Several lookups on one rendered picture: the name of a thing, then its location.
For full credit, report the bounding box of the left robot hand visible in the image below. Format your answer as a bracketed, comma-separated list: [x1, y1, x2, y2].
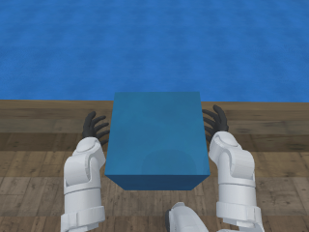
[82, 111, 110, 146]

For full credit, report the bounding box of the carton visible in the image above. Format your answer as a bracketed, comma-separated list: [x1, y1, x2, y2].
[104, 91, 211, 190]

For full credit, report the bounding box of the right robot shin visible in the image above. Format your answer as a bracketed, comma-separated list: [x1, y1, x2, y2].
[170, 202, 185, 232]

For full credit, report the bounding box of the robot left forearm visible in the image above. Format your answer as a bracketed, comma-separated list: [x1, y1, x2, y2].
[60, 136, 106, 232]

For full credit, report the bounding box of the robot right forearm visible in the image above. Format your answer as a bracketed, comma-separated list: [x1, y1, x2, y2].
[209, 130, 265, 232]

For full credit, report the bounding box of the right robot hand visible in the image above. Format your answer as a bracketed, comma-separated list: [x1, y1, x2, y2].
[202, 104, 229, 143]

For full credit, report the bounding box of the right robot thigh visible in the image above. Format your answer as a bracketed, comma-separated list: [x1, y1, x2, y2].
[169, 206, 209, 232]

